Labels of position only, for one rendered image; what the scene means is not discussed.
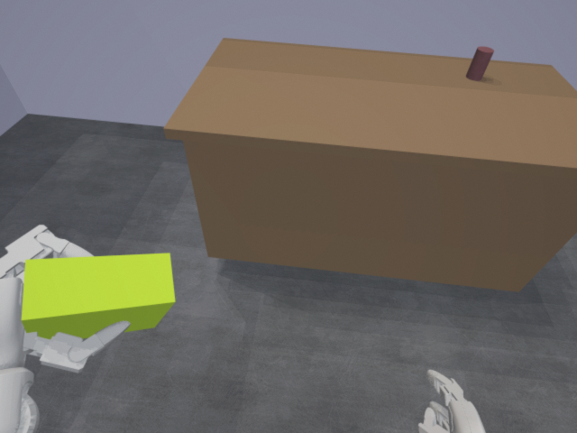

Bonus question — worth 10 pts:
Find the left robot forearm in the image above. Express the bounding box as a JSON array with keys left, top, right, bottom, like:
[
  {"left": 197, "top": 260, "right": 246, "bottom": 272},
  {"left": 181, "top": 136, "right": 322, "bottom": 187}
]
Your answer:
[{"left": 0, "top": 367, "right": 40, "bottom": 433}]

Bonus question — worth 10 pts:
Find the robot left hand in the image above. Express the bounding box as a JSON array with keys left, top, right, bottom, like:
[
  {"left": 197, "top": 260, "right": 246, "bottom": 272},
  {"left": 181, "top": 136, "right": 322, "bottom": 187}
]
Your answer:
[{"left": 0, "top": 225, "right": 131, "bottom": 373}]

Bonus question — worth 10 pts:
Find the robot right hand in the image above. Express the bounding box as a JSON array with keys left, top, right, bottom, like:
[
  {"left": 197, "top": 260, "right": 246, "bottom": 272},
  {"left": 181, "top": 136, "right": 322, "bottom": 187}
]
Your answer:
[{"left": 418, "top": 370, "right": 486, "bottom": 433}]

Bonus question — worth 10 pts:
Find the sponge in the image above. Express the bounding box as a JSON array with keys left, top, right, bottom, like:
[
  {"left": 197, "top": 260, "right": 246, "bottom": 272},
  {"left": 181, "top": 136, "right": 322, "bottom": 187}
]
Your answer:
[{"left": 22, "top": 253, "right": 176, "bottom": 339}]

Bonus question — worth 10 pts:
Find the table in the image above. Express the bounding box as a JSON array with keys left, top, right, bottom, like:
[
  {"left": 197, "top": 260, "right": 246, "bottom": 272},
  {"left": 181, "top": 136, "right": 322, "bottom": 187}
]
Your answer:
[{"left": 163, "top": 38, "right": 577, "bottom": 292}]

